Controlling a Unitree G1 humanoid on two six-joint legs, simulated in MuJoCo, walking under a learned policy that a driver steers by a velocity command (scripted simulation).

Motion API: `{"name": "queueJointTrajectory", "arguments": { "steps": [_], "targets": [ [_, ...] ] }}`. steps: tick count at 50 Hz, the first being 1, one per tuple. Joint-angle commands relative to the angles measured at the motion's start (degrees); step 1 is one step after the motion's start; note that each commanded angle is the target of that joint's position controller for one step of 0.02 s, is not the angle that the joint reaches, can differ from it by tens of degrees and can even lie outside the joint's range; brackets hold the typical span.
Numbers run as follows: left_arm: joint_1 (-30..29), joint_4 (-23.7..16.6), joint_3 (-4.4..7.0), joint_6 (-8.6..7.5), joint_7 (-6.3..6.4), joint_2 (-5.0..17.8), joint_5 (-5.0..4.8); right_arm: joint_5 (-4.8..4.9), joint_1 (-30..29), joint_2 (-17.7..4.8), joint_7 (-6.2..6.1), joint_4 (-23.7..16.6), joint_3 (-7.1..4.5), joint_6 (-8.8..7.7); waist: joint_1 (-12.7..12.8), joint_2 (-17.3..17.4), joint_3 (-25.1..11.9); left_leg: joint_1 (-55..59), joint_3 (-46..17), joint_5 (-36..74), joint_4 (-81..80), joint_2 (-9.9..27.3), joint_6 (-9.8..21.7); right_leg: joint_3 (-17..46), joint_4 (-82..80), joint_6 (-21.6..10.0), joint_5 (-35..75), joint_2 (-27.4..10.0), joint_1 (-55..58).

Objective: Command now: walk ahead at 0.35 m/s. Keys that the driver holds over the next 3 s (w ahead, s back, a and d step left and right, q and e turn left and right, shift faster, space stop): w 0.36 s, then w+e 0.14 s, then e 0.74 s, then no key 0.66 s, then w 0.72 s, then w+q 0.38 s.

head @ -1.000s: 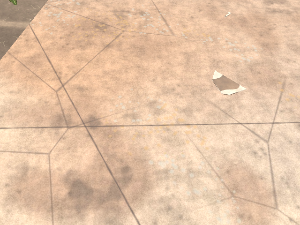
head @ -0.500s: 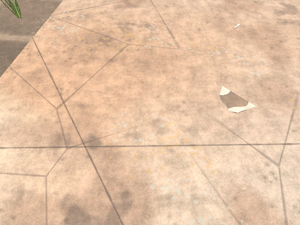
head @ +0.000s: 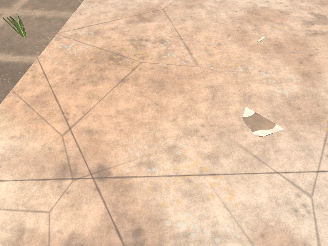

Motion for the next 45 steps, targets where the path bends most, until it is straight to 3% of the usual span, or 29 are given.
{"name": "queueJointTrajectory", "arguments": {
  "steps": [1,2,3,4,5,7,11,14,19,22,24,25,26,27,28,29,30,31,32,33,34,36,41,45],
  "targets": [
    [23.36,3.84,3.16,-0.82,-0.42,12.89,0.45,-0.11,-6.0,-1.34,0.07,-7.19,0.51,-2.24,10.65,-20.8,-4.92,-35.86,0.79,0.24,32.92,-6.66,1.74,43.47,-24.26,-14.33,-6.34,-21.43,32.55],
    [18.71,3.29,1.11,-1.63,-0.52,8.2,1.33,0.99,-8.25,-3.66,0.47,-8.13,-0.3,-3.0,7.5,-13.62,-2.39,-40.47,-6.29,-1.99,42.36,-3.63,3.53,45.69,-24.82,-13.88,-7.76,-23.62,28.52],
    [12.87,1.44,0.08,-2.05,-0.64,5.95,1.34,1.72,-9.38,-4.79,0.93,-8.71,-0.65,-3.32,5.16,-9.88,1.22,-41.74,-6.4,3.11,43.9,-0.54,5.35,37.61,-24.48,-11.61,-5.79,-21.81,23.84],
    [9.34,0.37,-0.58,-2.2,-0.9,4.98,1.46,1.48,-9.7,-4.83,0.94,-8.55,-0.98,-3.45,3.53,-6.31,2.07,-40.57,-5.74,8.86,41.29,1.98,6.41,30.67,-25.47,-9.49,-3.78,-19.21,20.3],
    [7.75,-0.24,-1.02,-2.21,-1.1,4.6,1.55,0.89,-9.78,-4.92,0.76,-8.38,-1.52,-3.25,2.42,-5.09,2.94,-38.84,-5.06,12.43,37.69,3.64,6.6,25.27,-26.31,-7.86,0.27,-16.92,17.58],
    [9.04,0.28,-1.67,-1.75,-0.79,3.67,1.95,0.53,-8.77,-4.71,0.83,-7.98,-2.23,-2.19,1.22,-6.37,2.61,-34.71,-3.5,15.52,33.07,4.6,5.87,17.96,-27.73,-6.23,6.51,-13.49,14.8],
    [13.41,1.11,-1.52,-1.4,0.73,6.74,2.22,-0.2,-16.33,-3.28,0.76,-10.92,-2.33,-1.01,2.15,-5.23,4.66,-39.92,-1.86,21.26,23.16,4.79,2.75,14.6,-29.94,-7.37,12.36,-13.69,14.93],
    [14.32,0.6,-1.38,-1.04,1.43,7.38,2.25,-0.3,-23.11,-2.84,1.14,-13.36,-1.9,-1.09,3.49,-6.21,5.69,-39.86,-1.22,27.33,12.44,3.87,1.73,12.18,-30.96,-6.98,12.76,-13.19,14.46],
    [18.47,1.59,-0.96,-0.62,1.57,7.16,1.33,0.12,-31.23,-3.08,2.5,-15.97,-1.21,-1.62,5.45,-6.15,7.76,-37.98,0.06,30.45,3.0,2.02,2.31,9.63,-30.12,-6.66,13.99,-14.16,17.41],
    [18.14,1.49,-0.37,-0.05,1.81,8.04,0.87,0.31,-32.84,-4.13,3.44,-17.62,-1.23,-2.56,4.23,-6.87,7.82,-35.45,-0.76,27.18,-1.31,1.05,3.49,10.91,-26.73,-6.06,16.86,-15.89,20.59],
    [16.0,0.66,0.22,0.27,1.84,9.65,0.84,0.36,-28.37,-6.64,3.57,-17.13,-2.2,-3.15,0.95,-8.72,4.57,-26.36,0.43,23.68,-3.05,-1.29,4.46,11.41,-21.34,-5.0,27.48,-16.05,20.81],
    [14.67,0.17,0.22,0.5,1.76,9.78,1.07,0.39,-21.62,-8.7,3.29,-15.42,-3.36,-3.31,-2.83,-9.3,0.22,-16.76,1.85,22.57,-3.38,-3.29,5.48,10.07,-13.41,-3.84,37.08,-14.16,19.43],
    [13.64,-0.69,-0.31,0.73,1.7,8.51,1.53,-0.01,-10.71,-11.91,2.73,-12.62,-4.85,-3.38,-7.66,-8.87,-6.86,-1.03,0.29,24.72,-2.3,-1.84,7.22,7.97,0.37,-1.27,38.19,-10.32,12.84],
    [15.8,-2.72,-1.39,0.7,1.73,4.76,2.36,-1.97,-1.9,-17.44,1.99,-11.36,-6.03,-3.32,-7.8,0.94,-17.36,18.84,-16.16,27.78,-2.25,12.39,11.38,4.65,21.34,2.22,17.64,-3.65,-3.15],
    [21.38,-3.0,-2.92,-0.26,1.82,-1.35,0.96,-3.13,-3.48,-17.71,2.45,-12.29,-5.24,-3.23,-3.66,15.18,-26.14,27.0,-39.43,32.61,-11.44,23.2,18.01,10.31,36.83,4.27,-19.63,3.88,-15.5],
    [18.21,-3.05,-1.25,-0.76,1.98,5.1,-0.35,-2.59,-7.66,-12.15,2.47,-13.67,-3.72,-3.21,-3.6,9.54,-21.59,20.83,-34.57,38.14,-12.1,20.94,15.98,15.1,42.86,4.16,-18.49,0.43,-18.01],
    [14.54,-4.12,-0.59,-0.56,2.32,7.0,-0.73,-2.01,-12.43,-8.9,2.27,-14.56,-2.73,-3.03,-2.27,5.82,-13.89,12.1,-22.53,44.88,-11.24,19.69,13.76,12.25,43.0,4.01,-15.01,-2.12,-19.87],
    [13.07,-4.15,-0.17,-0.01,2.82,6.88,-0.14,-1.94,-15.81,-7.35,2.36,-14.7,-2.18,-2.92,-0.23,0.87,-10.44,3.89,-15.19,48.89,-12.17,17.24,12.21,10.77,40.56,4.23,-11.21,-4.91,-17.19],
    [13.08,-4.08,0.47,0.98,3.08,6.21,0.31,-2.09,-17.7,-6.12,2.41,-14.42,-1.96,-2.86,1.38,1.01,-7.54,-2.95,-9.44,49.05,-13.83,14.77,11.25,10.3,37.87,4.31,-8.88,-6.56,-14.09],
    [14.24,-4.25,0.73,2.19,3.0,5.11,0.13,-2.89,-18.58,-5.63,2.36,-14.08,-1.81,-2.88,2.95,2.7,-6.33,-7.82,-5.86,47.64,-15.57,13.48,10.77,9.97,36.61,4.0,-7.09,-7.52,-10.55],
    [14.55,-4.57,0.83,3.2,2.95,3.98,-0.07,-3.46,-19.13,-5.82,2.23,-13.98,-1.86,-2.98,3.63,3.18,-5.4,-10.63,-3.71,47.36,-17.11,13.15,11.74,8.92,36.31,3.95,-6.06,-7.21,-9.25],
    [12.61,-6.8,1.18,4.46,3.08,3.85,0.29,-3.57,-19.8,-7.64,1.49,-13.77,-2.21,-3.03,4.47,3.11,-3.44,-12.88,-0.64,46.88,-19.68,13.7,13.63,8.56,33.53,4.38,-3.34,-7.38,-11.09],
    [4.56,-11.82,1.29,5.2,1.89,4.83,1.2,-2.55,-20.03,-10.33,-1.06,-14.03,-2.93,-1.18,3.04,2.07,-3.49,-9.13,5.64,42.43,-20.91,13.64,13.67,6.57,17.96,5.25,6.89,-7.82,-12.54],
    [-1.19,-15.18,1.34,5.74,0.36,5.64,1.21,-1.66,-19.02,-12.32,-1.67,-14.29,-3.53,0.76,1.0,1.65,-2.94,-5.16,7.57,38.56,-19.11,14.81,13.08,3.61,9.77,4.79,6.48,-6.56,-11.0]
  ]
}}
Next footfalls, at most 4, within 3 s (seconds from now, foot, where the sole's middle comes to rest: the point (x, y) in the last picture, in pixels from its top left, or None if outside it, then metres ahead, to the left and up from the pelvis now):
0.52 left None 0.42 0.15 -0.76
1.04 right None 0.43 -0.10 -0.76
1.50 left None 0.51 0.11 -0.76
1.76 right None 0.35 -0.09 -0.76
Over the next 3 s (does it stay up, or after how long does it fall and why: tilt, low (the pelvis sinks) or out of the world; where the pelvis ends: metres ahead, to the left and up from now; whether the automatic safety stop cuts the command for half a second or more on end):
stays up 0.75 -0.23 0.02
